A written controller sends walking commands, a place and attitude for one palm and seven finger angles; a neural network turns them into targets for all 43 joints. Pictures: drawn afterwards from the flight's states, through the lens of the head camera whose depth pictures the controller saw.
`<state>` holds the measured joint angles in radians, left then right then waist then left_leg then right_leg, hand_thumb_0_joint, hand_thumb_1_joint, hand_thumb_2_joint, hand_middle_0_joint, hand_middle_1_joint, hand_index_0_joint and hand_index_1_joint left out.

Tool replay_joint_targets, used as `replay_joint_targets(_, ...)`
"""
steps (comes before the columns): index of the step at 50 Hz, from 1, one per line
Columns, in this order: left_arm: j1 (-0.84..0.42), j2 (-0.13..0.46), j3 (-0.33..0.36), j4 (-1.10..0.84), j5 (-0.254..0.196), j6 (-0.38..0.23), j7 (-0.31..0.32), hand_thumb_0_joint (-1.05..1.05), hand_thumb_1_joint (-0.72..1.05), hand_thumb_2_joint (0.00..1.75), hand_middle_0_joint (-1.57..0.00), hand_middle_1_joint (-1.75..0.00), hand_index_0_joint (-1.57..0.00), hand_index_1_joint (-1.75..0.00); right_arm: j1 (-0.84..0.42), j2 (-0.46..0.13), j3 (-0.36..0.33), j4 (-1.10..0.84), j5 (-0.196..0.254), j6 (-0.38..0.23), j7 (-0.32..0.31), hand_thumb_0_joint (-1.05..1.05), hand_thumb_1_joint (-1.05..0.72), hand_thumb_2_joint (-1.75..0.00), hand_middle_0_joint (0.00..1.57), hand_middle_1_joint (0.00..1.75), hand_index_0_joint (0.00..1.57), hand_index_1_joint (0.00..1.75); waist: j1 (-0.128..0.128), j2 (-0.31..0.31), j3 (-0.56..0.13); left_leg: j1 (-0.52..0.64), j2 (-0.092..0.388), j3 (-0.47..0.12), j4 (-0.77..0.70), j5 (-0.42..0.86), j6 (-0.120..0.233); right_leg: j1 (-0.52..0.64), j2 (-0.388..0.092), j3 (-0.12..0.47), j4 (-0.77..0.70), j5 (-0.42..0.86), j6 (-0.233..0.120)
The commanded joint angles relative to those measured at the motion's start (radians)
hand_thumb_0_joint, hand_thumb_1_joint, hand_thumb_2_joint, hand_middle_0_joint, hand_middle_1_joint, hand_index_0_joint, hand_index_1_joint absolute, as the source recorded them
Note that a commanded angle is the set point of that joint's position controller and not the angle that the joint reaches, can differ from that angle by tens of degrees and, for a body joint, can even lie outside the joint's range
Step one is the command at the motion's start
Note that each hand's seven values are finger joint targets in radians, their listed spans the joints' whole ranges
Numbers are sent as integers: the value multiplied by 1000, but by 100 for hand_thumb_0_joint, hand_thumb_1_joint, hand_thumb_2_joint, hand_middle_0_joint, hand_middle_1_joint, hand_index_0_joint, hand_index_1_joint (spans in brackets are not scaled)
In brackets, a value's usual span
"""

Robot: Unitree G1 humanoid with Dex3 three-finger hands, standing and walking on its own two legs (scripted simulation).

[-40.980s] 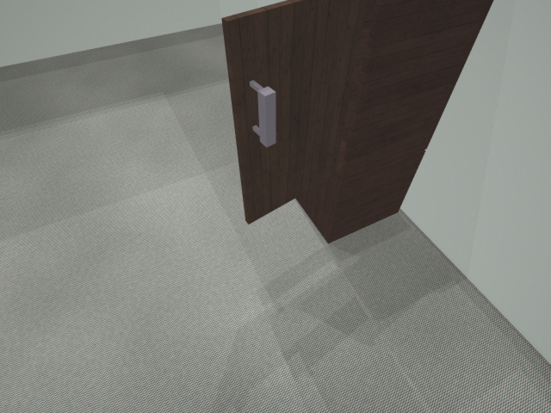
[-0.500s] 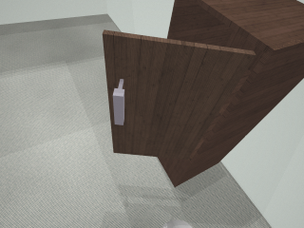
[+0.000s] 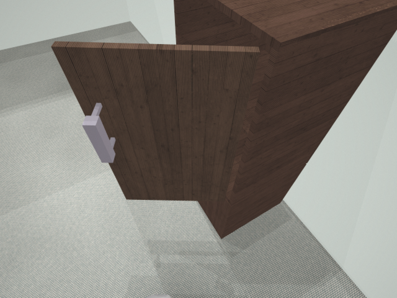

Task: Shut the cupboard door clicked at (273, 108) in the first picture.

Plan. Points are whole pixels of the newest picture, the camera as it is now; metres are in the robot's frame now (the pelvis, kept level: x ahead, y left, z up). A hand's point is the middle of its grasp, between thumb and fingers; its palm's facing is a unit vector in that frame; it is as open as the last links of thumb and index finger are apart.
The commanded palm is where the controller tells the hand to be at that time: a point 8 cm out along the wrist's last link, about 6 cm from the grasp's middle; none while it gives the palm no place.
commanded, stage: come to a stop and stand still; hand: left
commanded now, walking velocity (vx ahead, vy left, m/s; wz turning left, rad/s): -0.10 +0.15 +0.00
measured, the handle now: (103, 133) +0.43 +0.25 +0.06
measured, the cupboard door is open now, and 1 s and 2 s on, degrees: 59 59 59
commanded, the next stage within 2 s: look again from close up in 0.80 s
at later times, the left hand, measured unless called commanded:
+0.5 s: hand out of the picture +0.01 +0.20 -0.17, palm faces +0.02 -0.96 -0.26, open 7.4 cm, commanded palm none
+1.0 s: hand out of the picture +0.00 +0.17 -0.18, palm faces -0.04 -0.98 -0.19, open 7.4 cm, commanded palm none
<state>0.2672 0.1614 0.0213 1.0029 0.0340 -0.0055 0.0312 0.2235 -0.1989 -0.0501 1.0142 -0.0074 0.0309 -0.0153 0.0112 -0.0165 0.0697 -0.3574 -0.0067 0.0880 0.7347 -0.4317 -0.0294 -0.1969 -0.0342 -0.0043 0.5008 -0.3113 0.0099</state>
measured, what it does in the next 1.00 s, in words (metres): steps on the spot: left foot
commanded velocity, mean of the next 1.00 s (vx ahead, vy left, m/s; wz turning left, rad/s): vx -0.01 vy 0.01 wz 0.00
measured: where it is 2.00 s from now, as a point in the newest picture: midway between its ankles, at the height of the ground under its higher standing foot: outside the picture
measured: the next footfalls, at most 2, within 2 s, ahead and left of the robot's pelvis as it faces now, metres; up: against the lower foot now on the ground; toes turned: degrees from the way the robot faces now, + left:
left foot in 0.06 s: +0.06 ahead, +0.08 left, +0.00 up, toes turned +4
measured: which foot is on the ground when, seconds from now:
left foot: up 0.00-0.04, down 0.06-1.00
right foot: down 0.00-1.00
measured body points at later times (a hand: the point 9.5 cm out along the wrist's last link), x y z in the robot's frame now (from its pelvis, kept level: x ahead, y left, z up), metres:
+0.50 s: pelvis -0.02 +0.01 -0.01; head -0.02 +0.00 +0.44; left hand +0.01 +0.25 -0.15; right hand +0.07 -0.21 -0.16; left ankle +0.02 +0.08 -0.74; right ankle -0.05 -0.13 -0.74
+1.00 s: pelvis -0.01 +0.00 +0.00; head +0.01 +0.01 +0.45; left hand +0.00 +0.22 -0.16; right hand -0.02 -0.23 -0.15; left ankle +0.02 +0.08 -0.74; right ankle -0.05 -0.13 -0.74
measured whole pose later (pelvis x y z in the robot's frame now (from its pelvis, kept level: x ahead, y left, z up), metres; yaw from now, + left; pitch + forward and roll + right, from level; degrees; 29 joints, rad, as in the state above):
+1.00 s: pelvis -0.01 +0.00 +0.00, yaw -1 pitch +0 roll +0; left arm 0.29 0.17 -0.03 1.07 0.01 -0.01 0.04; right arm 0.30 -0.16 0.01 1.11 0.00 -0.01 -0.01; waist -0.01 -0.02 0.04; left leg -0.24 -0.02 0.11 0.44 -0.20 0.06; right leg -0.15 -0.03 0.01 0.46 -0.30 0.02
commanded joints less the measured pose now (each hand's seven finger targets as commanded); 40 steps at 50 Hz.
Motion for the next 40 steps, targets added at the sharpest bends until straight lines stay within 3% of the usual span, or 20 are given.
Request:
replay_joint_targets(1, 24, 184, 43, -38, -15, 1, 14, 0, 90, 90, -20, -30, -20, -30, 52, -22, 2, -42, 7, -22, -3, 0, -90, -90, 20, 30, 20, 30, -13, -148, -43, 160, 2, -24, -285, 224, 7, -18, -229, 164, -43, 556, -135)
replay_joint_targets(2, 16, 169, 42, -46, -18, 6, 13, 0, 90, 90, -20, -30, -20, -30, 63, -43, 0, -40, 5, -26, -7, 0, -90, -90, 20, 30, 20, 30, -16, -95, -52, 231, 32, -48, -317, 331, 25, -65, -185, 142, -8, 484, -104)
replay_joint_targets(4, 45, 106, 34, -50, -20, 20, 15, 0, 90, 90, -20, -30, -20, -30, 48, -108, -10, -54, -8, -28, -16, 0, -90, -90, 20, 30, 20, 30, 6, 97, -75, 251, 200, -208, -314, 635, 127, -113, -66, 45, 50, 123, -33)
replay_joint_targets(5, 51, 88, 29, -46, -16, 30, 20, 0, 90, 90, -20, -30, -20, -30, 32, -113, -9, -60, -11, -23, -14, 0, -90, -90, 20, 30, 20, 30, 12, 127, -60, 179, 228, -219, -358, 589, 163, -75, -33, 10, 85, -91, -21)
replay_joint_targets(6, 53, 74, 23, -43, -11, 40, 21, 0, 90, 90, -20, -30, -20, -30, 4, -105, -6, -64, -11, -27, -17, 0, -90, -90, 20, 30, 20, 30, 16, 239, -42, 153, 237, -249, -419, 565, 189, -83, -25, -7, 164, -176, -13)
replay_joint_targets(8, 42, 82, 18, -34, -13, 44, 15, 0, 90, 90, -20, -30, -20, -30, -17, -85, 3, -70, -9, -31, -21, 0, -90, -90, 20, 30, 20, 30, 13, 192, -60, 163, 243, -266, -457, 537, 222, -95, -31, 0, 265, -225, -10)
replay_joint_targets(11, 66, 52, 8, -9, -9, 35, 8, 0, 90, 90, -20, -30, -20, -30, -45, -77, 2, -73, -11, -34, -20, 0, -90, -90, 20, 30, 20, 30, 26, 67, -80, 169, 231, -234, -426, 525, 221, -57, -43, -13, 182, -143, -8)
replay_joint_targets(12, 81, 43, 6, -1, -8, 31, 8, 0, 90, 90, -20, -30, -20, -30, -45, -79, 1, -71, -11, -33, -19, 0, -90, -90, 20, 30, 20, 30, 29, 42, -89, 162, 213, -222, -415, 480, 207, -25, -42, -14, 112, -95, -5)
replay_joint_targets(13, 206, 85, -2, 45, -3, -14, 39, 0, 90, 90, -20, -30, -20, -30, -109, -154, -3, -113, 3, -46, -6, 0, -90, -90, 20, 30, 20, 30, 51, 108, -148, 271, 184, -184, -154, 704, 149, -97, -64, 38, -13, 91, -16)
replay_joint_targets(14, 131, 138, 10, -26, -8, -24, 38, 0, 90, 90, -20, -30, -20, -30, -49, -74, 3, -142, 2, -44, 10, 0, -90, -90, 20, 30, 20, 30, 14, 7, -189, 145, 121, -139, -138, 398, 102, -26, -110, 142, -87, 63, -54)
replay_joint_targets(15, 84, 152, 16, -46, -9, -32, 32, 0, 90, 90, -20, -30, -20, -30, -43, -57, 4, -143, -2, -46, 12, 0, -90, -90, 20, 30, 20, 30, -9, 16, -156, 136, 71, -98, -150, 278, 72, -34, -169, 201, -87, 176, -90)
replay_joint_targets(16, 45, 178, 14, -66, -8, -45, 29, 0, 90, 90, -20, -30, -20, -30, -10, -39, 18, -135, -8, -50, 15, 0, -90, -90, 20, 30, 20, 30, -26, -3, -171, 130, 47, -85, -186, 248, 50, 4, -197, 204, -51, 359, -114)
replay_joint_targets(17, 35, 172, 7, -73, -5, -43, 28, 0, 90, 90, -20, -30, -20, -30, 14, -41, 16, -130, -5, -54, 17, 0, -90, -90, 20, 30, 20, 30, -43, -15, -173, 177, 43, -90, -228, 285, 52, -10, -157, 153, 5, 397, -102)
replay_joint_targets(18, 28, 151, 9, -73, -10, -36, 30, 0, 90, 90, -20, -30, -20, -30, 32, -73, 9, -118, -7, -55, 15, 0, -90, -90, 20, 30, 20, 30, -46, -59, -173, 208, 89, -129, -213, 435, 75, -27, -91, 85, 44, 313, -71)
replay_joint_targets(20, 67, 106, -2, -64, -13, -15, 32, 0, 90, 90, -20, -30, -20, -30, 28, -102, 7, -115, -5, -56, 3, 0, -90, -90, 20, 30, 20, 30, -18, -5, -113, 182, 152, -195, -264, 502, 123, -54, -26, 17, 42, 56, -30)
replay_joint_targets(22, 79, 106, -6, -62, -11, -9, 29, 0, 90, 90, -20, -30, -20, -30, -9, -93, 16, -116, -5, -52, 3, 0, -90, -90, 20, 30, 20, 30, -4, 18, -5, 91, 129, -184, -308, 357, 121, -66, -24, 32, -5, 5, -36)
replay_joint_targets(25, 60, 122, -9, -64, -12, -5, 21, 0, 90, 90, -20, -30, -20, -30, -2, -88, 18, -111, -7, -42, 9, 0, -90, -90, 20, 30, 20, 30, -17, -4, 69, 45, 97, -179, -388, 36, 92, -125, -38, 69, -63, -104, -51)
replay_joint_targets(26, 59, 127, -8, -65, -9, -6, 19, 0, 90, 90, -20, -30, -20, -30, 2, -83, 17, -102, -9, -42, 10, 0, -90, -90, 20, 30, 20, 30, -13, 11, 79, 34, 93, -177, -400, 26, 91, -122, -39, 67, -67, -96, -54)
replay_joint_targets(32, 78, 144, -13, -55, -13, -11, 12, 0, 90, 90, -20, -30, -20, -30, 35, -93, 26, -69, -9, -44, 12, 0, -90, -90, 20, 30, 20, 30, -12, -37, 12, 78, 86, -162, -406, 31, 83, -115, -61, 93, -122, -147, -55)
replay_joint_targets(40, 82, 136, -21, -12, -20, -18, 9, 0, 90, 90, -20, -30, -20, -30, 72, -90, 35, -1, -3, -62, 6, 0, -90, -90, 20, 30, 20, 30, -11, 17, -31, 128, 106, -157, -417, 142, 80, -59, -62, 83, -120, 1, -50)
